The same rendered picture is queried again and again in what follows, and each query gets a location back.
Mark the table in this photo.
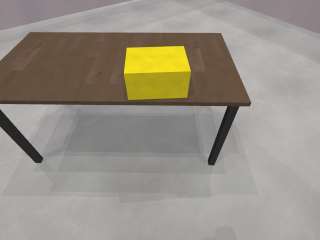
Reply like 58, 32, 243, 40
0, 32, 251, 166

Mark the carton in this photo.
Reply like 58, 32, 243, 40
124, 46, 191, 100

